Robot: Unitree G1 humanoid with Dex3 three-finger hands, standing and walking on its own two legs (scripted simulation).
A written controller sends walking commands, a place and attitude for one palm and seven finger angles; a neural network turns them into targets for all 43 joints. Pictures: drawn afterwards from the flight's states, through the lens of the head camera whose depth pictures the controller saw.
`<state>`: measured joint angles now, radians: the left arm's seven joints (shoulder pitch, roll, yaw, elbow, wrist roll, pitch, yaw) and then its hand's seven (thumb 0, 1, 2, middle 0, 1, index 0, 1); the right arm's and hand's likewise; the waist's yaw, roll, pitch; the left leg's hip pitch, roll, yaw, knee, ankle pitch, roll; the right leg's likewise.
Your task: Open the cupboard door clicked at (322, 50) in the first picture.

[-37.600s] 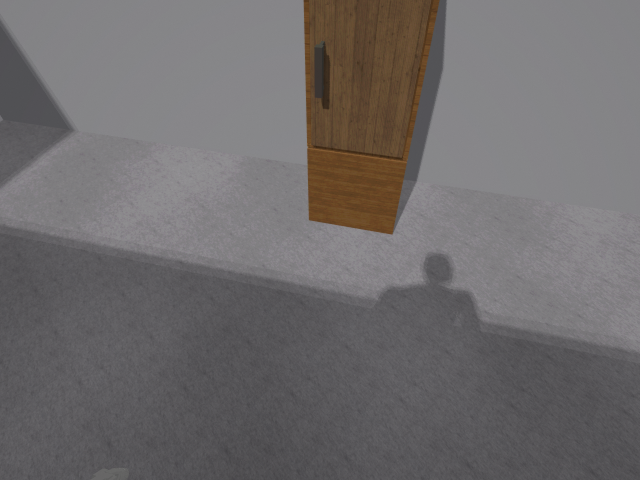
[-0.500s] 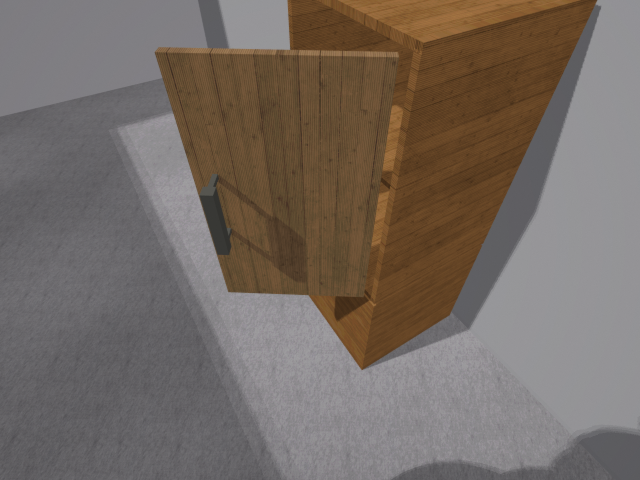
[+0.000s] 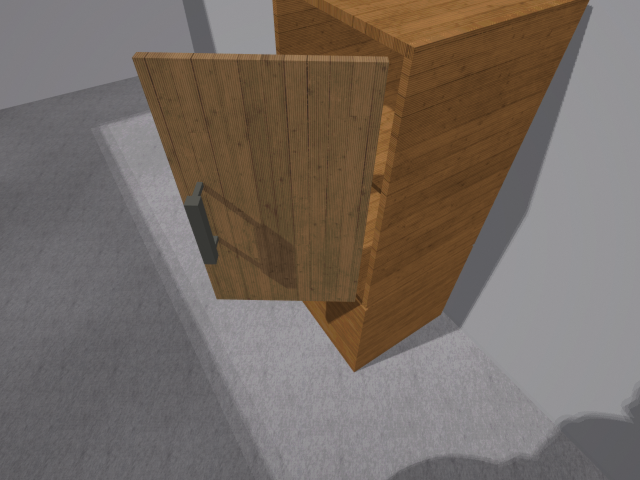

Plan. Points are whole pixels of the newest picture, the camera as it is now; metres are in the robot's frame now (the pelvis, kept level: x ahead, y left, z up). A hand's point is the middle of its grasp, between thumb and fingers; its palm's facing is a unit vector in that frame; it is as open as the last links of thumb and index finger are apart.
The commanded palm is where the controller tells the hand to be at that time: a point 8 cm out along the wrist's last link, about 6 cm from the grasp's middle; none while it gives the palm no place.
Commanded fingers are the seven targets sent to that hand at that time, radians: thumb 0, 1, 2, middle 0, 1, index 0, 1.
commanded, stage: look again from close up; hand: left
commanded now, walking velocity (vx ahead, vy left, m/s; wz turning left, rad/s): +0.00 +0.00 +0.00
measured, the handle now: (205, 224) +0.54 +0.24 -0.04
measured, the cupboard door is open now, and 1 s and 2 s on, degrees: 56 56 56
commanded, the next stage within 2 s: raise the hand with hooked fingers in 0.14 s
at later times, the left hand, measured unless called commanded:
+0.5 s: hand (179, 424) +0.19 +0.18 -0.02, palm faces +0.12 -0.99 -0.01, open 7.8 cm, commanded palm +0.12 +0.24 -0.06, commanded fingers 0.00 0.57 0.76 -0.22 -0.51 -0.22 -0.51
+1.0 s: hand (154, 446) +0.17 +0.22 -0.05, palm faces +0.01 -1.00 -0.05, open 10.6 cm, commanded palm +0.14 +0.28 -0.05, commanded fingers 0.00 -0.01 0.51 -0.27 -0.88 -0.27 -0.88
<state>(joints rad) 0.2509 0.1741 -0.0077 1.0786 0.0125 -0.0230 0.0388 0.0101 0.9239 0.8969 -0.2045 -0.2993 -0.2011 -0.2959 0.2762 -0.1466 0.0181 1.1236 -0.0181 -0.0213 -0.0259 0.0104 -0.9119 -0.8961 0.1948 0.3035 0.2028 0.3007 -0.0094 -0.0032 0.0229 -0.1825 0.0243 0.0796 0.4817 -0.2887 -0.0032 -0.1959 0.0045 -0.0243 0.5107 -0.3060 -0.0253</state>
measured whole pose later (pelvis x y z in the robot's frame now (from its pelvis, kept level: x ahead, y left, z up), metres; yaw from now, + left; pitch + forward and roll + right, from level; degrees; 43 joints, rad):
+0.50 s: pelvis -0.03 +0.00 -0.04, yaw +2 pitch +9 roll +1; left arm 0.30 0.15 0.13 0.23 -0.21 -0.47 -0.17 0.01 0.79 0.84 -0.21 -0.38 -0.21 -0.38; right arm 0.20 -0.24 -0.05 0.67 -0.01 -0.28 -0.01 0.01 -0.90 -0.90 0.20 0.30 0.20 0.30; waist -0.01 -0.02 -0.13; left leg -0.63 0.01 0.05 0.86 -0.40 0.00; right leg -0.63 -0.03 -0.06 0.90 -0.44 -0.03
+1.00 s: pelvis -0.07 -0.01 -0.10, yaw +3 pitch +15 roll -2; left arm 0.23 0.29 0.25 0.15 -0.31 -0.34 -0.36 0.01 0.21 0.60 -0.26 -0.74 -0.25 -0.74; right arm 0.27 -0.21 0.04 0.59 0.03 -0.23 -0.06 0.02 -0.90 -0.90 0.20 0.30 0.21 0.30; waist -0.01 0.04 -0.14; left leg -0.97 0.05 -0.02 1.20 -0.49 -0.01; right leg -0.92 0.00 -0.11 1.16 -0.50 -0.04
